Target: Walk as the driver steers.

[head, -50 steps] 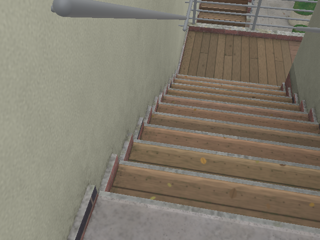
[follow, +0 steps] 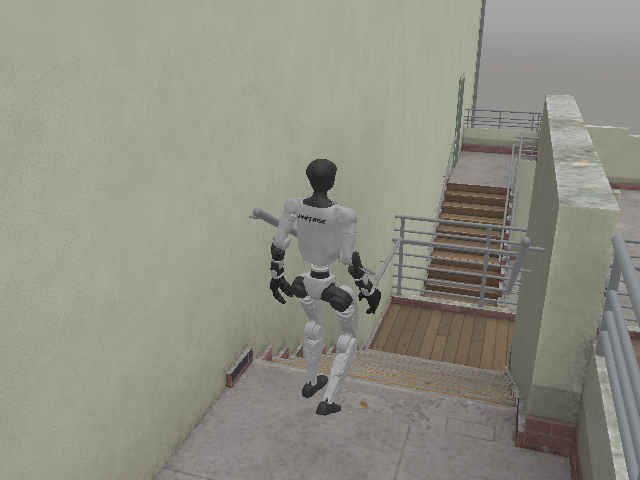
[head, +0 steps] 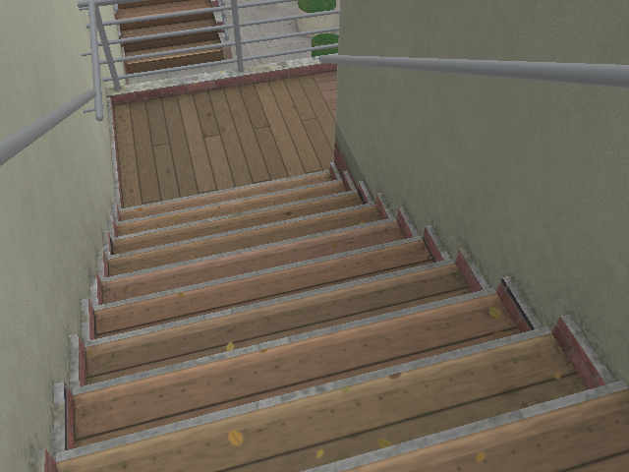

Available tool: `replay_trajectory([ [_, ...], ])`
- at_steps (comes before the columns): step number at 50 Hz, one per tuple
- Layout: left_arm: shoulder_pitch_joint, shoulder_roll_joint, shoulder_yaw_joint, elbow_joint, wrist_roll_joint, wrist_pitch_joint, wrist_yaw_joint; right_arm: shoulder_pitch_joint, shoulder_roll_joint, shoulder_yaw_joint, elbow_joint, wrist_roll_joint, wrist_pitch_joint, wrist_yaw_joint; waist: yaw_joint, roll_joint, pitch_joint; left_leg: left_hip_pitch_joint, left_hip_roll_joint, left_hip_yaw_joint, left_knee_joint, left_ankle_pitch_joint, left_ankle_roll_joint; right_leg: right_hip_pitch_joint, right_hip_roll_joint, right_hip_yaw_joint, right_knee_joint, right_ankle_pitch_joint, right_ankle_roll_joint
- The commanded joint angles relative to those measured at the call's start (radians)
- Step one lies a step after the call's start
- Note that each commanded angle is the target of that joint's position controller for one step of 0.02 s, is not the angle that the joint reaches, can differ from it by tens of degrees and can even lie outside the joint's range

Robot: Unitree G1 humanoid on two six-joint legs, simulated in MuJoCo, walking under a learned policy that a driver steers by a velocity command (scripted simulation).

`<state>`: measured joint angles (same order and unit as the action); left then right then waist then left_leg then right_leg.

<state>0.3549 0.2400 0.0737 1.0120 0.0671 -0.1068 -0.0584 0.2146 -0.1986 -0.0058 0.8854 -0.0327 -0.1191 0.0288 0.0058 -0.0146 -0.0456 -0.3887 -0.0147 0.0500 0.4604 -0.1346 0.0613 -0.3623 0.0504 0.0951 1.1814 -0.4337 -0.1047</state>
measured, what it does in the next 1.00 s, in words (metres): goes down: right foot, then left foot 0.16 m lower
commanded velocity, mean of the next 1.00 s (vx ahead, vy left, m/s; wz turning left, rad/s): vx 0.50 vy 0.00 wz -0.06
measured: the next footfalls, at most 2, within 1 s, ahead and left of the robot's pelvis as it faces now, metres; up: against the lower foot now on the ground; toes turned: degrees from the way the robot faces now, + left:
right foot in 0.36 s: +0.24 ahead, -0.14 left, +0.00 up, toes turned -5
left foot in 0.84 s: +0.48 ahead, +0.05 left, -0.16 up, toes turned +4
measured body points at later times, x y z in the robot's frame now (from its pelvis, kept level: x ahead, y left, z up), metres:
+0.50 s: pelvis +0.23 -0.05 +0.00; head +0.23 -0.06 +0.45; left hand +0.30 +0.20 -0.13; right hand +0.20 -0.31 -0.15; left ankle +0.19 +0.08 -0.67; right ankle +0.20 -0.14 -0.73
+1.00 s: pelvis +0.45 -0.01 -0.17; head +0.44 +0.00 +0.28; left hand +0.43 +0.23 -0.33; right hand +0.44 -0.26 -0.32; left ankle +0.44 +0.05 -0.90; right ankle +0.41 -0.16 -0.69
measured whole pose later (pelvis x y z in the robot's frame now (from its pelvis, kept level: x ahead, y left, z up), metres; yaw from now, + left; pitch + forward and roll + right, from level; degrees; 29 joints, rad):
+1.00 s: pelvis +0.45 -0.01 -0.17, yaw +0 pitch -2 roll +0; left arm 0.36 0.21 0.04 1.05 0.03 -0.01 0.04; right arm 0.38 -0.19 -0.04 1.04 -0.02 -0.04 0.02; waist 0.04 -0.03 0.02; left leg -0.22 -0.05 0.09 0.62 -0.36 0.09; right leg -0.70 0.02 0.09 1.78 -0.47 -0.07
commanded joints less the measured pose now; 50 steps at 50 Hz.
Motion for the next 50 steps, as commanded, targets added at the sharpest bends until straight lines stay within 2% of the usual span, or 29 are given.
replay_trajectory([
  [1,-0.119,-0.010,-0.006,-0.109,0.016,-0.011,0.032,0.163,0.055,0.027,0.043,0.014,-0.013,-0.021,-0.039,0.055,-0.001,0.284,0.312,-0.394,-0.321,-0.125,0.240,-0.341,-0.146,0.038,0.095,0.109,-0.028],
  [4,-0.181,-0.043,-0.016,-0.151,-0.003,0.018,0.018,0.165,0.020,0.026,0.084,0.029,-0.029,-0.033,-0.026,0.075,0.046,0.179,0.245,-0.216,-0.366,0.020,0.195,-0.259,-0.176,-0.043,-0.156,0.057,0.022],
  [7,-0.200,-0.053,-0.035,-0.159,-0.003,0.037,0.003,0.227,-0.064,0.013,0.118,0.007,-0.031,0.008,-0.038,0.073,0.056,0.033,0.195,-0.121,-0.381,0.112,0.186,-0.088,-0.142,-0.141,-0.379,0.212,0.052],
  [10,-0.225,-0.010,-0.030,-0.177,-0.004,0.057,-0.002,0.268,-0.118,0.004,0.148,-0.004,-0.029,0.039,-0.047,0.084,0.069,0.048,0.242,-0.143,-0.351,0.093,0.203,-0.046,-0.128,-0.120,-0.410,0.290,0.058],
  [12,-0.297,0.017,-0.022,-0.213,-0.016,0.054,0.010,0.291,-0.111,0.007,0.162,0.001,-0.026,0.032,-0.059,0.080,0.069,0.165,0.278,-0.174,-0.319,0.135,0.207,-0.077,-0.120,-0.109,-0.484,0.250,0.049],
  [14,-0.264,0.023,-0.021,-0.229,0.002,0.045,0.029,0.327,-0.103,0.002,0.185,-0.044,-0.023,0.007,-0.034,0.094,0.065,0.311,0.333,-0.203,-0.227,0.260,0.205,-0.141,-0.147,-0.043,-0.460,0.253,0.028],
  [17,-0.181,0.035,-0.001,-0.211,-0.022,0.026,0.033,0.285,-0.161,-0.025,0.178,-0.031,-0.002,-0.005,0.026,0.073,0.025,0.238,0.250,-0.088,-0.021,0.439,0.167,0.166,-0.058,-0.182,-0.647,0.296,0.005],
  [18,-0.126,0.088,0.022,-0.185,-0.039,0.010,0.035,0.307,-0.170,-0.033,0.176,-0.010,0.003,-0.006,0.031,0.025,-0.023,0.140,0.158,-0.045,0.123,0.342,0.123,0.344,-0.052,-0.191,-0.712,0.316,-0.016],
  [19,0.069,0.138,0.033,-0.140,-0.028,0.001,0.052,0.394,-0.074,-0.007,0.164,-0.047,0.003,0.002,0.059,-0.180,-0.203,-0.115,0.035,0.016,0.480,-0.081,0.009,0.717,-0.269,0.119,-0.692,0.688,-0.235],
  [20,0.226,0.163,0.040,-0.057,-0.068,0.022,0.055,0.331,-0.057,-0.032,0.133,0.055,0.032,-0.036,0.098,-0.181,-0.078,-0.403,-0.011,0.016,0.699,-0.463,-0.016,0.727,-0.408,0.313,-0.749,0.863,-0.226],
  [21,0.211,0.154,0.034,-0.050,-0.093,0.028,0.051,0.292,-0.088,-0.043,0.108,0.044,0.042,-0.051,0.072,-0.096,0.008,-0.418,0.053,-0.065,0.749,-0.461,-0.024,0.585,-0.430,0.302,-0.794,0.849,-0.234],
  [22,0.100,0.102,0.019,-0.073,-0.082,0.028,0.046,0.251,-0.069,-0.045,0.100,0.037,0.050,-0.048,0.032,-0.032,0.067,-0.360,0.090,-0.096,0.704,-0.396,-0.030,0.444,-0.401,0.239,-0.842,0.780,-0.204],
  [24,0.006,0.066,0.007,-0.081,-0.064,0.037,0.053,0.217,-0.067,-0.053,0.080,0.017,0.079,-0.036,-0.026,-0.064,0.117,-0.241,0.130,-0.105,0.606,-0.302,-0.041,0.239,-0.354,0.141,-0.917,0.625,-0.161],
  [25,0.060,-0.062,-0.025,-0.076,0.027,0.007,0.048,0.112,0.075,-0.001,0.031,-0.077,0.050,-0.031,0.038,-0.007,0.072,-0.271,0.139,-0.139,0.679,-0.193,-0.017,0.246,-0.341,0.102,-0.909,0.515,-0.215],
  [26,0.038,0.095,0.012,-0.052,-0.043,0.012,0.057,0.192,-0.096,-0.066,0.067,0.009,0.089,-0.027,-0.037,-0.062,0.100,-0.257,0.112,-0.100,0.606,-0.120,-0.024,0.230,-0.326,0.105,-0.905,0.564,-0.175],
  [30,0.030,0.099,0.003,-0.029,-0.086,-0.024,0.083,-0.005,-0.119,-0.085,-0.005,0.004,0.121,-0.016,-0.052,-0.028,0.163,-0.285,0.084,-0.119,0.306,0.309,-0.022,0.150,-0.239,0.018,-0.859,0.376,-0.081],
  [31,0.013,0.064,-0.011,-0.033,-0.082,-0.018,0.089,0.004,-0.086,-0.077,0.000,-0.011,0.123,0.007,-0.051,-0.011,0.122,-0.115,0.049,-0.073,0.232,0.499,-0.012,0.037,-0.173,-0.057,-0.801,0.280,-0.059],
  [34,0.025,0.067,-0.021,-0.027,-0.080,-0.013,0.101,0.014,-0.038,-0.054,0.021,0.005,0.134,0.039,-0.045,-0.052,0.096,0.175,0.019,-0.031,0.226,0.706,0.002,-0.197,-0.159,-0.077,-0.707,0.096,-0.037],
  [38,0.133,0.092,-0.020,0.000,-0.033,0.019,0.126,-0.162,-0.102,-0.051,-0.032,0.014,0.137,0.005,0.079,-0.036,0.202,-0.040,0.066,-0.061,0.000,0.534,-0.011,0.074,-0.203,-0.007,-0.451,0.172,-0.059],
  [40,0.201,0.097,-0.017,0.029,-0.021,0.042,0.146,-0.107,-0.110,-0.053,-0.007,0.023,0.119,-0.013,0.107,-0.010,0.191,-0.011,0.102,-0.077,-0.156,0.484,-0.009,0.196,-0.202,0.023,-0.259,0.277,-0.081],
  [41,0.214,0.089,-0.019,0.046,-0.017,0.057,0.155,0.025,-0.119,-0.062,0.044,0.018,0.109,-0.022,0.065,0.025,0.153,0.093,0.089,-0.042,-0.217,0.459,0.000,0.213,-0.180,0.006,-0.077,0.367,-0.094],
  [42,0.178,0.096,-0.021,0.054,-0.023,0.063,0.146,0.282,-0.116,-0.073,0.134,0.010,0.105,-0.029,-0.056,0.066,0.034,0.397,0.013,0.097,-0.149,0.551,0.006,0.091,-0.151,-0.064,0.187,0.509,-0.086],
  [43,0.160,0.086,-0.013,0.059,-0.046,0.060,0.114,0.479,-0.156,-0.088,0.187,0.000,0.099,-0.021,-0.169,0.213,-0.021,0.665,0.112,-0.012,-0.164,0.739,0.072,-0.177,0.009,-0.147,0.671,-0.004,-0.050],
  [44,0.293,0.014,-0.020,0.024,-0.096,0.054,0.126,0.432,-0.229,-0.087,0.177,0.004,0.076,-0.001,-0.015,0.324,-0.114,0.915,0.321,-0.207,0.255,1.190,0.097,-0.516,0.031,-0.049,0.930,-0.495,-0.023],
  [45,0.486,-0.084,-0.107,0.061,-0.006,0.023,-0.026,0.557,-0.260,-0.092,0.163,-0.116,0.054,0.052,-0.146,0.230,-0.332,1.068,0.459,-0.392,0.192,0.927,0.375,-0.635,0.059,0.232,1.007,-0.295,-0.022],
  [46,0.162,0.117,-0.002,0.027,-0.072,0.043,0.082,0.397,-0.193,-0.087,0.165,0.022,0.085,0.027,-0.048,0.011,0.002,0.697,0.396,-0.264,0.092,0.855,0.192,-0.717,0.013,-0.011,0.919,-0.208,-0.022],
  [47,0.091,0.127,-0.009,-0.050,-0.067,0.060,0.106,0.283,-0.260,-0.101,0.121,0.044,0.096,-0.007,-0.018,0.191,0.005,0.564,0.499,-0.428,-0.030,0.194,0.291,-0.746,-0.039,-0.023,0.769,-0.143,0.012],
  [48,0.000,0.145,-0.003,-0.033,-0.032,0.086,0.113,0.233,-0.155,-0.071,0.107,0.041,0.088,-0.023,-0.013,0.067,0.119,0.401,0.448,-0.439,-0.100,0.017,0.294,-0.757,-0.076,-0.004,0.697,-0.102,0.040],
  [50,0.003,0.096,0.005,0.000,-0.026,0.115,0.102,0.176,-0.101,-0.037,0.104,0.008,0.049,-0.015,0.053,0.035,0.227,0.049,0.320,-0.316,-0.089,0.080,0.194,-0.559,-0.108,0.042,0.334,0.198,0.060],
])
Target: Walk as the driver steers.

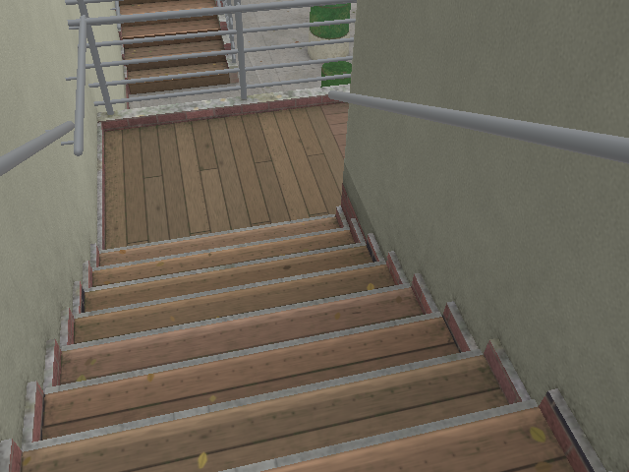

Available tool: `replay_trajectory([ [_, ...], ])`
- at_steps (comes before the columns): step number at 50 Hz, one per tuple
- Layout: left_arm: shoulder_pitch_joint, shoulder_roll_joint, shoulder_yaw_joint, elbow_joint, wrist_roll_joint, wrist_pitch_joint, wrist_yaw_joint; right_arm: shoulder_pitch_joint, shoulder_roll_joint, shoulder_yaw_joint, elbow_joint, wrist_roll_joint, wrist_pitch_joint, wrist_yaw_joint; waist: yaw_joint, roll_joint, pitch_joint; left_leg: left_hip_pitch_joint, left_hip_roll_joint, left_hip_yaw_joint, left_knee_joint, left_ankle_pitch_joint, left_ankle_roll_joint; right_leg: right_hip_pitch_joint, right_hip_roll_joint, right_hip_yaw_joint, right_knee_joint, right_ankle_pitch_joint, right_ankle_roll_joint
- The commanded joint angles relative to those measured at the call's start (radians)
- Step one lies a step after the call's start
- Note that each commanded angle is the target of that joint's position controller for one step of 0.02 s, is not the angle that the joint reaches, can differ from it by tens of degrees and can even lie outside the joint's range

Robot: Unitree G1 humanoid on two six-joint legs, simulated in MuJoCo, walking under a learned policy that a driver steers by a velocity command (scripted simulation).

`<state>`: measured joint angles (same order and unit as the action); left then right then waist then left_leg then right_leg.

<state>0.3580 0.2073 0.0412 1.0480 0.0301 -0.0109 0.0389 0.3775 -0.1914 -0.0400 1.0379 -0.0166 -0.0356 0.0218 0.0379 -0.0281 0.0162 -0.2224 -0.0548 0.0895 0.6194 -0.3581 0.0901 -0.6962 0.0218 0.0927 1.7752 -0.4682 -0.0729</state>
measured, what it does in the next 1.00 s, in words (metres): goes down, turning left: right foot 0.16 m lower, then left foot 0.16 m lower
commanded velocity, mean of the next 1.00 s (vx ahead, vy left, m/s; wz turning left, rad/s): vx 0.50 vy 0.00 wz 0.34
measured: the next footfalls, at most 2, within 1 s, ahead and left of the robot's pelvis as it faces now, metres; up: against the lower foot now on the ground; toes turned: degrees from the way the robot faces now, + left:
right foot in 0.40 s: +0.35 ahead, -0.18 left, -0.16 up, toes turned -1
left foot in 0.98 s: +0.57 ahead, +0.15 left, -0.32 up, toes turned +28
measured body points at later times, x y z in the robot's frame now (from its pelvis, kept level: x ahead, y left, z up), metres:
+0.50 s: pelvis +0.27 -0.08 -0.15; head +0.27 -0.08 +0.30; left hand +0.35 +0.16 -0.28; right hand +0.18 -0.30 -0.30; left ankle +0.11 +0.06 -0.63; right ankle +0.31 -0.18 -0.88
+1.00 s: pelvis +0.52 +0.02 -0.29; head +0.53 +0.04 +0.16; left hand +0.27 +0.11 -0.42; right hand +0.76 -0.12 -0.41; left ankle +0.54 +0.13 -1.04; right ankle +0.33 -0.18 -0.84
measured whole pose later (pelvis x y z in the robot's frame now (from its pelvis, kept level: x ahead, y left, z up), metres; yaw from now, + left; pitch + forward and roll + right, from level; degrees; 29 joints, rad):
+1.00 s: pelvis +0.52 +0.02 -0.29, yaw +22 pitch +1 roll -5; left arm 0.65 0.14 -0.02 1.16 0.13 -0.06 -0.02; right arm 0.09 -0.22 -0.03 0.93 -0.10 -0.08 0.08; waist 0.13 0.06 0.00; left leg -0.29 0.09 0.07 0.35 0.04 0.09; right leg -0.08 -0.15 -0.26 1.28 -0.82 0.07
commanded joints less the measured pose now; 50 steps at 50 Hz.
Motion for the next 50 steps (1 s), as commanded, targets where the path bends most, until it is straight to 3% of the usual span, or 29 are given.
replay_trajectory([
  [1,-0.063,0.103,0.030,-0.069,0.003,0.021,-0.020,-0.026,-0.135,-0.004,-0.070,0.017,-0.059,-0.022,0.053,0.023,0.208,-0.288,0.286,-0.255,-0.324,0.254,0.132,-0.052,-0.100,-0.004,-0.603,0.410,0.060],
  [3,-0.034,0.023,0.014,-0.025,0.037,0.036,-0.037,0.015,-0.173,-0.012,-0.046,0.014,-0.063,-0.030,0.041,0.138,0.131,-0.299,0.247,-0.248,-0.310,0.380,0.151,0.137,-0.091,-0.084,-0.693,0.497,0.060],
  [4,0.052,0.028,0.020,0.010,0.033,0.044,-0.040,0.039,-0.183,-0.019,-0.042,0.005,-0.062,-0.028,0.055,0.172,0.077,-0.248,0.271,-0.262,-0.257,0.456,0.168,0.153,-0.088,-0.090,-0.602,0.566,0.047],
  [6,-0.131,0.084,0.041,-0.053,0.007,0.019,-0.049,0.133,-0.105,-0.010,-0.009,0.012,-0.062,-0.038,-0.006,0.095,0.134,0.032,0.259,-0.311,-0.180,0.186,0.158,-0.186,-0.129,0.005,-0.804,0.757,0.014],
  [7,-0.170,-0.073,-0.064,-0.091,0.125,-0.034,-0.104,0.292,0.063,0.055,0.086,-0.154,-0.096,-0.014,-0.127,0.018,0.228,0.172,0.347,-0.359,-0.110,0.201,0.218,-0.488,-0.179,0.186,-0.954,0.946,0.023],
  [8,-0.213,-0.061,-0.058,-0.102,0.116,-0.049,-0.108,0.410,0.061,0.053,0.133,-0.149,-0.098,-0.019,-0.141,0.019,0.189,0.343,0.356,-0.396,-0.062,0.210,0.237,-0.621,-0.151,0.165,-1.036,0.936,0.025],
  [9,-0.345,0.114,0.014,-0.159,0.024,-0.048,-0.076,0.149,-0.125,0.004,-0.005,0.017,-0.074,-0.038,-0.075,0.014,0.099,0.026,0.238,-0.293,-0.103,0.043,0.149,-0.164,-0.114,-0.039,-1.126,0.963,0.034],
  [10,-0.323,0.112,0.012,-0.145,-0.003,-0.051,-0.080,0.057,-0.160,0.006,-0.035,0.041,-0.073,-0.031,-0.064,0.025,0.063,-0.220,0.203,-0.240,-0.108,-0.086,0.125,0.145,-0.091,-0.096,-1.116,1.101,0.023],
  [11,-0.303,0.088,0.011,-0.134,-0.015,-0.043,-0.087,0.065,-0.156,0.008,-0.033,0.036,-0.069,-0.025,-0.076,0.022,0.066,-0.307,0.184,-0.233,-0.101,-0.145,0.112,0.277,-0.077,-0.118,-1.102,1.097,0.019],
  [12,-0.231,-0.038,-0.071,-0.150,0.104,-0.034,-0.104,0.229,0.018,0.074,0.067,-0.161,-0.088,0.010,-0.084,0.106,0.193,-0.401,0.200,-0.188,-0.069,-0.104,0.143,0.230,-0.176,-0.014,-1.089,1.104,0.016],
  [14,-0.339,0.017,-0.077,-0.222,0.112,-0.021,-0.121,0.293,-0.047,0.057,0.072,-0.111,-0.091,0.011,-0.148,-0.003,0.205,-0.205,0.206,-0.260,0.031,-0.082,0.160,0.158,-0.139,-0.068,-1.280,0.898,0.016],
  [17,-0.396,0.025,-0.101,-0.266,0.085,-0.029,-0.113,0.276,-0.140,0.036,0.045,-0.067,-0.066,0.005,-0.174,0.028,0.157,-0.057,0.200,-0.365,0.148,0.037,0.154,0.257,-0.114,-0.074,-1.442,0.716,0.037],
  [19,-0.051,0.136,-0.051,-0.147,0.047,-0.050,-0.085,0.209,-0.194,0.023,0.007,-0.072,-0.039,0.034,-0.024,-0.043,0.043,-0.123,0.091,-0.274,0.475,0.160,0.099,0.659,-0.088,-0.162,-1.555,0.868,0.026],
  [20,0.249,0.239,0.002,-0.061,0.046,-0.058,-0.090,0.272,-0.135,0.044,0.049,-0.124,-0.030,0.082,0.092,-0.070,-0.063,-0.356,0.061,-0.251,0.758,0.205,0.011,1.063,-0.182,-0.111,-1.414,1.008,-0.061],
  [21,0.450,0.286,0.024,-0.002,0.067,-0.053,-0.125,0.562,0.030,0.061,0.126,-0.074,-0.038,0.115,0.038,-0.271,-0.408,-0.566,-0.022,-0.160,1.301,-0.448,-0.041,1.514,-0.402,-0.003,-1.001,1.615,-0.292],
  [22,0.512,0.286,0.031,0.004,0.111,-0.042,-0.138,0.394,-0.038,0.049,0.024,-0.025,-0.055,0.130,0.127,-0.159,-0.397,-0.770,-0.011,-0.165,1.493,-0.480,-0.049,1.493,-0.474,0.127,-1.033,1.582,-0.327],
  [23,0.377,0.283,0.036,-0.012,0.099,-0.041,-0.123,0.161,-0.035,0.048,-0.086,-0.004,-0.066,0.115,0.135,-0.103,-0.202,-0.964,0.054,-0.136,1.374,-0.379,-0.042,1.297,-0.508,0.159,-1.184,1.108,-0.283],
  [24,0.258,0.221,0.023,-0.038,0.086,-0.034,-0.116,0.080,-0.051,0.048,-0.118,-0.008,-0.074,0.083,0.110,-0.013,-0.081,-0.980,0.110,-0.189,1.313,-0.219,-0.016,1.030,-0.492,0.179,-1.316,0.541,-0.250],
  [26,0.101,-0.001,-0.051,-0.075,0.113,-0.056,-0.104,0.106,-0.042,0.039,-0.100,-0.038,-0.058,0.048,-0.048,0.076,0.052,-0.641,0.212,-0.241,0.946,0.115,0.024,0.459,-0.424,0.036,-1.414,0.579,-0.210],
  [27,0.072,-0.071,-0.071,-0.073,0.114,-0.082,-0.082,0.096,0.015,0.052,-0.093,-0.069,-0.043,0.043,-0.091,0.013,0.125,-0.609,0.254,-0.255,0.797,0.238,0.047,0.320,-0.379,0.005,-1.462,0.581,-0.198],
  [29,0.110,-0.033,-0.072,-0.052,0.063,-0.122,-0.048,0.141,-0.002,0.036,-0.051,-0.082,-0.027,0.064,-0.074,-0.012,0.086,-0.516,0.210,-0.215,0.545,0.425,0.022,0.278,-0.351,-0.068,-1.516,0.492,-0.224],
  [31,0.085,0.035,-0.059,-0.048,0.094,-0.135,-0.041,0.150,0.021,0.044,-0.051,-0.098,-0.031,0.082,-0.105,-0.024,0.034,-0.465,0.204,-0.202,0.567,0.479,0.014,0.267,-0.323,-0.116,-1.435,0.524,-0.207],
  [33,0.165,-0.046,-0.082,0.004,0.101,-0.143,-0.021,0.030,-0.016,0.039,-0.109,-0.103,-0.038,0.080,-0.039,0.033,0.053,-0.670,0.256,-0.286,0.335,0.657,0.007,0.483,-0.350,-0.128,-1.373,0.480,-0.164],
  [36,0.330,-0.051,-0.104,0.079,0.113,-0.145,-0.015,-0.071,-0.016,0.046,-0.124,-0.068,-0.035,0.071,0.002,0.014,0.096,-0.579,0.224,-0.205,0.123,0.933,-0.005,0.462,-0.326,-0.178,-1.277,0.358,-0.127],
  [40,0.262,-0.004,-0.102,0.047,0.105,-0.139,-0.042,-0.264,-0.067,0.034,-0.212,-0.086,-0.002,0.068,0.017,0.001,0.172,-0.313,0.184,-0.100,0.026,0.805,0.015,0.291,-0.301,-0.225,-1.235,0.142,-0.078],
  [45,0.424,0.059,-0.051,0.119,0.071,-0.072,0.015,-0.414,-0.034,0.044,-0.231,-0.099,-0.011,0.059,0.124,-0.008,0.210,-0.423,0.180,-0.067,-0.246,0.507,0.004,0.653,-0.412,-0.111,-1.128,0.328,-0.068],
  [47,0.359,0.080,-0.037,0.104,0.088,-0.055,-0.001,-0.300,-0.061,0.026,-0.139,-0.084,-0.033,0.048,0.068,0.026,0.123,-0.178,0.140,-0.002,-0.305,0.598,0.003,0.604,-0.332,-0.216,-0.917,0.394,-0.032],
  [49,0.314,0.102,-0.033,0.105,0.132,-0.042,-0.078,0.114,-0.244,-0.065,-0.001,-0.069,-0.058,0.049,-0.145,0.122,-0.045,0.517,0.102,0.047,-0.257,0.848,0.068,0.230,-0.237,-0.309,-0.480,0.358,0.048],
  [50,0.456,-0.035,-0.062,0.102,0.115,-0.049,-0.139,0.441,-0.345,-0.094,0.110,-0.089,-0.047,0.048,-0.166,0.320,-0.402,1.090,0.289,-0.182,0.093,1.397,0.283,-0.048,-0.103,-0.295,0.055,-0.352,0.131],
])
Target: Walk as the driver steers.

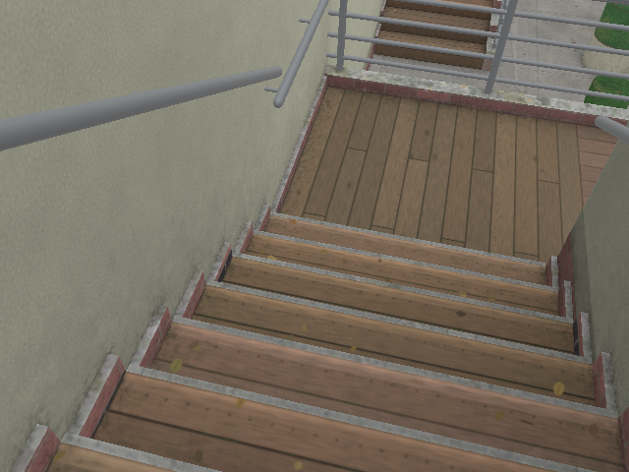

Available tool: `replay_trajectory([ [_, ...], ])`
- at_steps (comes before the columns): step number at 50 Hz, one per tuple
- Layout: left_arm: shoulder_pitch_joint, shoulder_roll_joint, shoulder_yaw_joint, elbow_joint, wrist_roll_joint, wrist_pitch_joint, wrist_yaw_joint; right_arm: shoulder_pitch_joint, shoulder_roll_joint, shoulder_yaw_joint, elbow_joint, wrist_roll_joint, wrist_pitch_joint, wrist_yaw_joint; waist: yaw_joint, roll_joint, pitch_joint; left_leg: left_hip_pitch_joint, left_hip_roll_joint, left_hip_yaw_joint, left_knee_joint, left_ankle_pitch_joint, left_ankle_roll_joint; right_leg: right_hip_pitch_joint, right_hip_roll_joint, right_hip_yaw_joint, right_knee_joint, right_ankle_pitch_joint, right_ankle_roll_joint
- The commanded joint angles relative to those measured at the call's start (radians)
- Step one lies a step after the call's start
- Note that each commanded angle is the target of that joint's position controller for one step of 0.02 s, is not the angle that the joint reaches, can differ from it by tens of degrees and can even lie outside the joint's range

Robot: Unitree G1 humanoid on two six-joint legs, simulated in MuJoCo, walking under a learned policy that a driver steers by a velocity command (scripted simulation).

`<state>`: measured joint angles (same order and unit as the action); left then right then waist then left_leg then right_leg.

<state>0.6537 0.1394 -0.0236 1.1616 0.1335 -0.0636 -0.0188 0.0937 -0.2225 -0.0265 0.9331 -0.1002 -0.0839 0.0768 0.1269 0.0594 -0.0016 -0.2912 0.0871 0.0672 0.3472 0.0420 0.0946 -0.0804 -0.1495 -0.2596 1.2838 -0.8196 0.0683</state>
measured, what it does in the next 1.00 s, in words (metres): goes down: right foot 0.16 m lower, then left foot 0.16 m lower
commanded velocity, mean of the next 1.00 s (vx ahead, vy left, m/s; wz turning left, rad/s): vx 0.50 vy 0.00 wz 0.14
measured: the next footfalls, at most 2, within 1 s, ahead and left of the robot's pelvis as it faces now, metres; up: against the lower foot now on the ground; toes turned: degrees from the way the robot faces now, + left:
right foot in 0.40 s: +0.36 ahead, -0.12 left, -0.16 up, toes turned +6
left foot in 0.94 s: +0.65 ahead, +0.14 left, -0.32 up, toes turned +12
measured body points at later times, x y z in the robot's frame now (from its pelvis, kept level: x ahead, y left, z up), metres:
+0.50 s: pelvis +0.29 -0.04 -0.19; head +0.29 -0.04 +0.26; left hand +0.29 +0.22 -0.33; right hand +0.29 -0.28 -0.34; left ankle +0.17 +0.09 -0.65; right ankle +0.32 -0.12 -0.92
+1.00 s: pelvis +0.56 +0.03 -0.34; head +0.57 +0.04 +0.11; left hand +0.36 +0.20 -0.47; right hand +0.77 -0.14 -0.45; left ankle +0.61 +0.13 -1.08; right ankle +0.38 -0.13 -0.84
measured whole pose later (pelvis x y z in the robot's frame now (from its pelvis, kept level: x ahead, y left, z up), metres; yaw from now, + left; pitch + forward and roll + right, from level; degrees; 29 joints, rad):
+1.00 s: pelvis +0.56 +0.03 -0.34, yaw +6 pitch +1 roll -2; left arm 0.62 0.16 -0.01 1.14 0.07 -0.07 -0.12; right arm 0.07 -0.20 -0.01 0.88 -0.10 -0.07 0.09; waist 0.14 0.03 -0.01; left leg -0.32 0.02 0.07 0.42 -0.14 0.08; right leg -0.33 0.06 0.04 1.66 -0.81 -0.05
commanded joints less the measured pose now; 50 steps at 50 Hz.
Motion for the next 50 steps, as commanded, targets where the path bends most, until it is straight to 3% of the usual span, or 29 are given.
replay_trajectory([
  [1,-0.065,0.091,0.016,-0.135,-0.048,-0.017,-0.108,0.863,-0.306,-0.117,0.246,0.002,0.006,-0.017,-0.379,0.121,-0.467,1.299,0.232,-0.361,0.333,0.993,0.323,-0.887,0.091,0.182,0.668,-0.059,-0.014],
  [3,-0.514,0.168,0.040,-0.328,-0.112,-0.081,-0.046,0.675,-0.169,-0.079,0.208,0.033,-0.012,-0.026,-0.384,0.000,-0.107,0.860,0.258,-0.449,0.157,0.213,0.290,-1.133,0.034,0.253,0.584,-0.048,-0.039],
  [6,-0.278,0.065,0.020,-0.253,-0.040,-0.050,0.001,0.317,0.005,0.005,0.101,0.014,-0.024,-0.007,-0.097,-0.126,0.137,-0.040,0.208,-0.348,0.067,-0.010,0.251,-0.734,-0.068,0.405,0.025,0.477,-0.142],
  [7,-0.223,0.053,0.021,-0.205,-0.025,-0.029,-0.010,0.252,0.006,0.014,0.065,0.050,-0.033,-0.007,-0.082,-0.120,0.182,-0.282,0.157,-0.264,0.007,-0.059,0.245,-0.574,-0.052,0.358,-0.189,0.685,-0.135],
  [10,-0.211,0.056,0.005,-0.215,-0.016,-0.014,-0.062,0.247,-0.004,0.035,0.042,0.001,-0.057,-0.024,-0.079,-0.052,0.094,-0.493,0.028,-0.220,0.221,-0.318,0.200,-0.414,-0.011,0.362,-0.275,1.157,-0.133],
  [14,-0.390,0.137,0.007,-0.299,-0.060,0.001,-0.033,0.350,-0.071,0.038,0.044,-0.027,-0.055,-0.036,-0.136,-0.020,0.093,-0.615,-0.018,-0.217,0.392,-0.581,0.129,-0.104,0.064,0.245,-0.535,1.294,-0.037],
  [16,-0.486,0.179,0.013,-0.340,-0.022,0.016,-0.034,0.426,-0.070,0.048,0.036,0.001,-0.041,-0.029,-0.163,-0.020,0.137,-0.411,0.065,-0.355,0.468,-0.599,0.135,-0.205,0.049,0.274,-0.697,1.025,-0.052],
  [18,-0.445,0.204,0.019,-0.303,-0.053,0.003,-0.030,0.449,-0.133,0.035,0.056,0.012,-0.008,-0.033,-0.165,-0.045,0.143,-0.212,0.096,-0.443,0.602,-0.544,0.116,-0.186,0.029,0.305,-0.937,1.086,-0.099],
  [20,-0.088,0.360,0.108,-0.191,-0.098,-0.036,-0.018,0.465,-0.169,0.019,0.093,-0.038,0.019,0.028,-0.004,-0.125,-0.028,-0.270,-0.003,-0.338,1.025,-0.239,0.005,0.264,0.032,0.261,-0.896,1.176,-0.218],
  [21,0.067,0.428,0.123,-0.148,-0.065,-0.033,-0.043,0.778,0.030,0.033,0.154,0.014,0.003,0.047,-0.080,-0.418,-0.325,-0.559,-0.191,-0.128,1.579,-0.827,-0.096,0.720,-0.161,0.392,-0.538,1.855,-0.463],
  [22,0.158,0.430,0.123,-0.136,-0.031,-0.018,-0.072,0.667,-0.041,0.022,0.065,0.061,-0.010,0.055,0.009,-0.325,-0.312,-0.875,-0.246,-0.140,1.893,-0.897,-0.112,0.750,-0.268,0.720,-0.625,1.786,-0.581],
  [24,0.028,0.293,0.097,-0.118,-0.024,-0.012,-0.080,0.315,-0.111,0.009,-0.054,0.079,-0.016,-0.004,0.019,-0.068,-0.012,-1.201,-0.116,-0.187,1.782,-0.589,-0.067,0.389,-0.297,0.795,-0.808,0.847,-0.482],
  [27,-0.172,0.031,0.005,-0.129,0.002,-0.031,-0.035,0.390,0.055,0.065,-0.037,0.017,0.016,-0.021,-0.193,-0.051,0.133,-0.870,0.072,-0.270,1.374,-0.148,0.018,-0.255,-0.164,0.593,-0.902,0.790,-0.374],
  [29,-0.265,0.033,0.000,-0.172,-0.057,-0.085,0.001,0.342,0.016,0.060,-0.030,-0.012,0.021,0.013,-0.154,0.003,0.090,-0.613,0.052,-0.160,0.829,0.203,0.002,-0.481,-0.022,0.408,-0.928,0.661,-0.369],
  [31,-0.131,0.115,-0.001,-0.106,-0.035,-0.100,-0.007,0.188,0.002,0.052,-0.052,0.002,0.022,0.025,-0.114,-0.136,0.052,-0.477,0.036,-0.084,0.819,0.247,-0.036,-0.542,0.002,0.409,-0.919,0.664,-0.365],
  [33,-0.086,0.134,-0.005,-0.073,-0.027,-0.099,0.002,0.210,-0.014,0.064,-0.043,-0.012,0.012,0.030,-0.118,-0.057,0.040,-0.653,0.060,-0.197,0.774,0.321,-0.061,-0.322,-0.045,0.479,-0.780,0.751,-0.378],
  [34,-0.095,0.188,0.033,-0.100,-0.231,-0.068,0.026,0.055,-0.046,0.020,-0.099,0.108,0.033,-0.049,-0.143,-0.032,0.051,-0.572,0.038,-0.114,0.521,0.374,-0.049,-0.245,-0.045,0.514,-0.770,0.791,-0.312],
  [35,-0.056,0.190,0.027,-0.096,-0.227,-0.058,0.036,0.007,-0.059,0.021,-0.094,0.118,0.039,-0.073,-0.087,-0.045,0.055,-0.528,0.018,-0.088,0.498,0.389,-0.052,-0.236,-0.040,0.524,-0.743,0.798,-0.291],
  [36,0.004,0.075,-0.027,-0.068,-0.045,-0.092,0.033,0.003,-0.013,0.072,-0.080,-0.046,0.019,-0.020,-0.047,-0.120,0.081,-0.701,0.047,-0.161,0.391,0.513,-0.060,-0.122,-0.027,0.485,-0.645,0.632,-0.317],
  [38,0.125,0.050,-0.031,-0.042,-0.037,-0.069,0.032,-0.074,-0.013,0.062,-0.098,-0.041,0.023,0.005,0.017,-0.103,0.111,-0.559,0.002,-0.065,0.231,0.513,-0.063,-0.201,-0.004,0.484,-0.629,0.520,-0.334],
  [39,-0.010,0.156,0.016,-0.094,-0.167,-0.032,0.049,-0.190,-0.038,0.022,-0.125,0.120,0.029,-0.024,0.007,-0.009,0.106,-0.324,-0.038,-0.028,0.231,0.460,-0.073,-0.301,0.008,0.480,-0.642,0.556,-0.288],
  [40,-0.035,0.191,0.024,-0.116,-0.163,-0.014,0.048,-0.182,-0.028,0.028,-0.121,0.145,0.040,-0.031,0.008,-0.041,0.119,-0.261,-0.053,-0.028,0.209,0.400,-0.081,-0.321,0.020,0.472,-0.619,0.574,-0.280],
  [43,0.011,0.115,0.027,-0.093,-0.104,0.012,0.054,-0.200,-0.036,0.015,-0.130,0.131,0.039,-0.050,0.067,-0.118,0.198,-0.269,-0.013,-0.069,-0.013,0.337,-0.084,-0.132,0.050,0.473,-0.483,0.716,-0.266],
  [44,0.121,0.068,-0.003,-0.022,-0.046,-0.015,0.008,-0.098,-0.008,0.054,-0.114,-0.073,0.051,0.006,0.026,-0.159,0.159,-0.342,0.065,-0.145,-0.157,0.207,-0.036,-0.001,-0.036,0.621,-0.432,0.667,-0.317],
  [45,0.096,0.114,0.023,-0.031,-0.054,-0.018,-0.023,-0.067,-0.033,0.029,-0.110,-0.073,0.045,0.009,0.011,-0.098,0.143,-0.224,0.033,-0.093,-0.126,0.133,-0.019,-0.015,-0.031,0.620,-0.370,0.731,-0.339],
  [47,0.023,0.154,0.030,-0.024,-0.011,-0.008,-0.099,0.370,-0.150,-0.029,0.034,0.009,0.011,0.009,-0.180,0.014,-0.019,0.472,0.017,-0.024,-0.045,0.352,0.037,-0.399,0.079,0.494,-0.011,0.757,-0.247],
  [48,0.187,0.052,0.025,0.015,-0.036,-0.016,-0.137,0.617,-0.214,-0.050,0.075,0.001,0.021,0.014,-0.216,0.228,-0.309,1.021,0.172,-0.126,0.308,0.829,0.223,-0.727,0.227,0.355,0.460,0.183,-0.134],
  [49,0.164,0.084,0.030,-0.019,-0.073,-0.025,-0.141,0.633,-0.243,-0.055,0.088,0.000,0.036,0.026,-0.230,0.156,-0.445,1.096,0.308,-0.269,0.403,0.916,0.315,-0.845,0.202,0.350,0.762,-0.034,-0.118],
  [50,-0.030,0.111,0.032,-0.135,-0.103,-0.037,-0.127,0.592,-0.262,-0.069,0.088,0.002,0.043,0.027,-0.272,0.097,-0.294,0.998,0.391,-0.463,0.225,0.478,0.357,-1.110,0.207,0.334,0.826,0.015,-0.096],
])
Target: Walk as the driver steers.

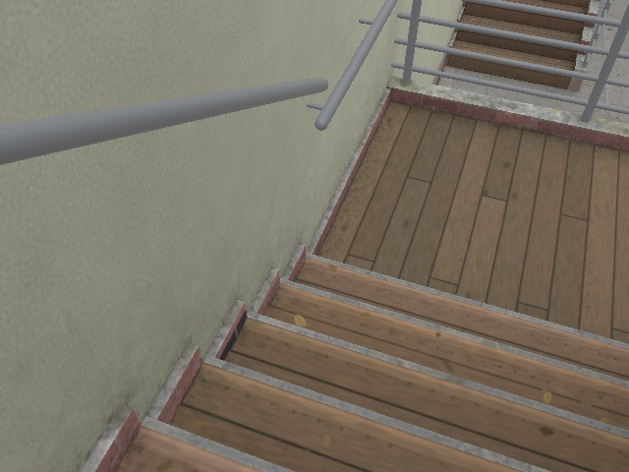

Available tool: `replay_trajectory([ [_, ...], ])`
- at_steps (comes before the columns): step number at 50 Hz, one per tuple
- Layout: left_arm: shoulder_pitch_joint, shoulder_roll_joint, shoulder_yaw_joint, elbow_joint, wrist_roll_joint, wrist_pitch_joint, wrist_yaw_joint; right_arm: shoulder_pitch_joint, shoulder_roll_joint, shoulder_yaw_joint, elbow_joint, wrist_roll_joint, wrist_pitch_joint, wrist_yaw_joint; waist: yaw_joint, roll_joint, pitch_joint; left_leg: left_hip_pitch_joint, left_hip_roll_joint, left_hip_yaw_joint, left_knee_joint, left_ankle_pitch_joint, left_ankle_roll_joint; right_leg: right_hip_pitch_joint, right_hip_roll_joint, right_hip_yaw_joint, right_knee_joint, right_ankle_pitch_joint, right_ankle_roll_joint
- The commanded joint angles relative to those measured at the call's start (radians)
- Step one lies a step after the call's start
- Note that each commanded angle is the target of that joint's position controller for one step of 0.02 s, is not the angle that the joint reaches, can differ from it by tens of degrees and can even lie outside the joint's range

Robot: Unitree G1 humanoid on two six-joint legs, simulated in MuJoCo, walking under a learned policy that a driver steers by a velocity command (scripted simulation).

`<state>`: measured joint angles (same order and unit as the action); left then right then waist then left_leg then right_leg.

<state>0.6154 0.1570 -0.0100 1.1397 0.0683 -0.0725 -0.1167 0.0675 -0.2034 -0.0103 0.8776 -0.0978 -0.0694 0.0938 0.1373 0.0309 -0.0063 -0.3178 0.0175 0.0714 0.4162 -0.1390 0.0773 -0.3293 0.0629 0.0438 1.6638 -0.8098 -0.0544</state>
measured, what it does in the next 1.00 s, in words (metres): goes down, turning right: right foot 0.16 m lower, then left foot 0.16 m lower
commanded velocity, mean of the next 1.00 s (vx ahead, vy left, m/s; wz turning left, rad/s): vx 0.50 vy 0.00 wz -0.38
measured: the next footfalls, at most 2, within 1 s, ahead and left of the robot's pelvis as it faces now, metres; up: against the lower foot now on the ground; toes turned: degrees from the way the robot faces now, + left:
right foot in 0.52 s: +0.35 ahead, -0.20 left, -0.16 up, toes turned -23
left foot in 0.94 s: +0.67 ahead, -0.07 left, -0.32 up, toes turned -20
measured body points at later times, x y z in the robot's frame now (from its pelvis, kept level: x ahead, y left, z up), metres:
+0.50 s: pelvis +0.26 -0.06 -0.12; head +0.27 -0.08 +0.33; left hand +0.48 +0.10 -0.24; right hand +0.05 -0.17 -0.26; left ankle +0.07 +0.09 -0.74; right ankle +0.34 -0.20 -0.86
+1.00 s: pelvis +0.56 -0.12 -0.33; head +0.57 -0.11 +0.12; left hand +0.56 +0.10 -0.48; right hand +0.56 -0.39 -0.46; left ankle +0.63 -0.06 -1.07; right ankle +0.35 -0.20 -0.83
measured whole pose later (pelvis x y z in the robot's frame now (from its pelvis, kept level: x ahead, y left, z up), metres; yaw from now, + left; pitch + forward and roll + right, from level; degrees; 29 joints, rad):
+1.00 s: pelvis +0.56 -0.12 -0.33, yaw -24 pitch +0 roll -3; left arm 0.52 0.16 -0.01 1.06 0.07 -0.07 -0.11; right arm 0.22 -0.24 -0.03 0.94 -0.09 -0.10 0.07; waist 0.05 0.03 -0.01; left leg -0.32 0.02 0.05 0.54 -0.25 0.07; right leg -0.43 0.04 0.08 1.73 -0.82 0.00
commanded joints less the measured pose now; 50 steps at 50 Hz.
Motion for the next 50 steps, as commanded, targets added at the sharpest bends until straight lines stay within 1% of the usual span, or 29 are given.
replay_trajectory([
  [1,-0.125,0.119,0.018,-0.148,-0.048,-0.035,0.004,0.507,-0.211,-0.071,0.126,-0.007,0.030,-0.002,-0.274,-0.030,-0.107,0.779,0.467,-0.427,0.043,0.260,0.319,-0.945,-0.074,0.070,0.305,0.181,0.010],
  [3,-0.093,0.099,0.019,-0.131,-0.035,-0.034,0.049,0.357,-0.049,-0.011,0.104,-0.041,0.022,-0.007,-0.131,-0.108,0.037,0.228,0.416,-0.303,-0.037,0.178,0.259,-0.699,-0.178,0.125,0.091,0.477,-0.032],
  [4,-0.092,0.034,0.003,-0.131,0.003,-0.025,0.057,0.276,0.080,0.032,0.080,-0.035,-0.012,-0.039,-0.059,-0.097,0.098,0.008,0.323,-0.191,-0.097,0.219,0.190,-0.546,-0.254,0.159,-0.254,0.726,-0.065],
  [6,-0.119,0.023,0.018,-0.095,0.028,-0.011,0.032,0.312,0.057,0.035,0.100,0.018,-0.048,-0.079,-0.090,-0.025,0.105,-0.151,0.247,-0.057,-0.139,0.192,0.194,-0.384,-0.214,0.075,-0.506,0.890,-0.054],
  [9,-0.085,0.005,0.016,-0.093,0.031,-0.023,0.013,0.375,-0.032,0.017,0.128,-0.031,-0.064,-0.073,-0.063,0.005,0.044,-0.135,0.255,-0.062,-0.024,0.264,0.209,-0.386,-0.205,0.068,-0.458,0.940,-0.031],
  [11,-0.250,0.039,0.015,-0.171,0.043,-0.021,0.036,0.523,0.033,0.040,0.212,-0.025,-0.082,-0.091,-0.143,-0.018,0.075,0.171,0.311,-0.134,0.017,0.207,0.198,-0.653,-0.246,0.191,-0.731,1.100,-0.018],
  [12,-0.265,0.050,0.012,-0.163,0.024,-0.022,0.043,0.544,0.045,0.051,0.229,-0.018,-0.086,-0.098,-0.147,-0.084,0.082,0.161,0.275,-0.047,0.089,0.158,0.161,-0.597,-0.241,0.185,-0.903,1.281,-0.004],
  [14,-0.316,0.052,0.008,-0.188,0.017,0.001,0.035,0.546,0.040,0.061,0.238,-0.026,-0.080,-0.082,-0.136,-0.027,0.121,0.012,0.263,-0.004,0.089,0.089,0.139,-0.405,-0.223,0.088,-0.894,1.322,-0.005],
  [16,-0.396,0.077,0.014,-0.223,0.034,0.020,0.028,0.514,0.056,0.070,0.212,-0.032,-0.069,-0.069,-0.145,-0.007,0.154,-0.132,0.215,0.052,0.115,-0.072,0.101,-0.232,-0.198,0.004,-0.918,1.310,-0.035],
  [22,-0.652,0.064,0.003,-0.311,0.035,0.016,0.039,0.677,-0.047,0.020,0.279,0.008,-0.018,-0.139,-0.275,-0.011,0.232,0.276,0.324,-0.046,0.269,0.054,0.080,-0.347,-0.193,-0.054,-1.264,0.959,-0.021],
  [24,-0.606,0.075,0.016,-0.256,0.028,0.000,0.045,0.641,-0.074,0.000,0.271,-0.008,0.002,-0.121,-0.245,-0.022,0.161,0.197,0.289,0.019,0.386,0.099,0.062,-0.100,-0.143,-0.124,-1.268,0.962,-0.025],
  [26,-0.179,0.227,0.095,-0.099,0.010,-0.029,0.049,0.546,-0.108,-0.009,0.261,-0.044,0.015,-0.057,-0.043,-0.090,0.032,-0.062,0.210,0.117,0.789,0.149,-0.008,0.483,-0.092,-0.200,-1.338,1.178,-0.074],
  [27,0.122,0.352,0.141,-0.019,0.036,-0.026,0.051,0.646,-0.013,0.007,0.262,-0.027,0.006,-0.014,0.009,-0.283,-0.227,-0.378,0.085,0.157,1.256,-0.346,-0.106,1.001,-0.234,-0.035,-1.038,1.779,-0.253],
  [28,0.273,0.388,0.152,0.025,0.035,-0.016,0.061,0.580,0.017,0.016,0.177,0.001,-0.004,0.027,0.061,-0.265,-0.468,-0.555,0.036,0.040,1.509,-0.732,-0.131,1.297,-0.382,0.207,-0.955,1.993,-0.382],
  [29,0.350,0.340,0.151,0.054,0.034,-0.027,0.075,0.243,-0.044,-0.006,0.041,0.052,-0.042,0.018,0.174,-0.168,-0.266,-0.841,0.016,-0.002,1.510,-0.767,-0.125,1.222,-0.412,0.314,-1.070,1.607,-0.368],
  [30,0.196,0.276,0.136,0.040,0.012,-0.029,0.077,0.118,-0.084,-0.019,-0.007,0.071,-0.059,-0.011,0.125,-0.080,-0.111,-0.847,0.075,-0.030,1.459,-0.718,-0.102,0.941,-0.399,0.265,-1.134,1.283,-0.321],
  [31,0.013,0.159,0.094,-0.008,-0.001,-0.017,0.063,0.131,-0.074,-0.018,-0.018,0.052,-0.060,-0.030,0.013,0.009,-0.045,-0.806,0.120,-0.097,1.254,-0.593,-0.062,0.703,-0.391,0.261,-1.159,0.965,-0.283],
  [33,-0.188,0.050,0.042,-0.089,0.010,-0.031,0.055,0.253,0.008,-0.004,0.035,0.001,-0.049,-0.063,-0.140,0.022,0.129,-0.506,0.184,-0.182,0.897,-0.238,0.005,0.079,-0.344,0.178,-1.230,0.909,-0.266],
  [34,-0.249,0.050,0.033,-0.121,-0.022,-0.040,0.057,0.300,0.012,-0.009,0.086,-0.010,-0.033,-0.057,-0.158,0.017,0.179,-0.334,0.175,-0.144,0.672,-0.017,-0.002,-0.172,-0.298,0.103,-1.301,0.867,-0.266],
  [37,-0.250,0.110,0.027,-0.134,0.024,-0.047,0.044,0.409,0.024,0.009,0.100,-0.003,-0.012,-0.013,-0.209,-0.060,0.094,-0.050,0.084,-0.063,0.727,0.235,-0.015,-0.484,-0.217,0.077,-1.120,0.705,-0.251],
  [39,-0.222,0.024,0.001,-0.146,0.030,-0.074,0.084,0.235,0.003,0.021,0.049,-0.003,-0.026,-0.037,-0.105,-0.018,0.056,-0.116,0.150,-0.180,0.272,0.721,-0.046,-0.337,-0.159,0.049,-0.984,0.472,-0.171],
  [40,-0.208,0.072,-0.002,-0.140,0.039,-0.070,0.084,0.165,-0.029,0.015,0.019,0.019,-0.017,-0.048,-0.105,-0.023,0.063,0.014,0.100,-0.104,0.238,0.756,-0.065,-0.434,-0.141,0.050,-0.975,0.399,-0.162],
  [42,-0.153,0.110,-0.005,-0.141,0.048,-0.056,0.069,0.133,-0.082,0.008,-0.004,0.000,0.008,-0.045,-0.118,-0.067,0.108,0.084,0.080,-0.069,0.286,0.523,-0.085,-0.460,-0.189,0.129,-0.901,0.297,-0.162],
  [44,-0.089,0.129,-0.004,-0.143,0.015,-0.043,0.066,0.100,-0.103,0.006,-0.013,-0.012,0.003,-0.047,-0.101,-0.066,0.150,0.064,0.077,-0.060,0.126,0.324,-0.079,-0.300,-0.230,0.225,-0.820,0.325,-0.166],
  [45,-0.080,0.180,0.007,-0.127,0.014,-0.025,0.065,0.130,-0.118,-0.001,0.004,0.009,-0.002,-0.047,-0.110,-0.043,0.152,0.081,0.093,-0.091,0.011,0.360,-0.062,-0.210,-0.260,0.276,-0.761,0.353,-0.158],
  [47,-0.093,0.235,0.027,-0.101,0.052,0.006,0.021,0.437,-0.250,-0.075,0.095,0.061,-0.031,-0.056,-0.257,0.021,0.029,0.426,0.072,-0.027,-0.093,0.379,0.028,-0.173,-0.201,0.207,-0.429,0.621,-0.084],
  [48,0.164,0.062,0.016,-0.034,0.022,0.000,-0.008,0.656,-0.328,-0.096,0.174,0.018,-0.032,-0.045,-0.232,0.259,-0.247,0.870,0.225,-0.127,0.276,1.071,0.238,-0.390,-0.003,0.048,0.113,0.240,0.028],
  [49,0.171,0.050,0.016,-0.082,-0.026,-0.014,-0.023,0.708,-0.364,-0.100,0.179,-0.002,-0.023,-0.023,-0.229,0.271,-0.308,0.974,0.369,-0.389,0.294,1.264,0.360,-0.698,0.061,-0.003,0.495,-0.031,0.051],
  [50,-0.061,0.127,0.034,-0.188,-0.051,-0.021,-0.011,0.735,-0.329,-0.104,0.190,-0.018,-0.013,-0.003,-0.325,0.177,-0.173,0.891,0.428,-0.591,0.151,0.768,0.400,-0.993,0.047,0.046,0.531,0.029,0.047],
])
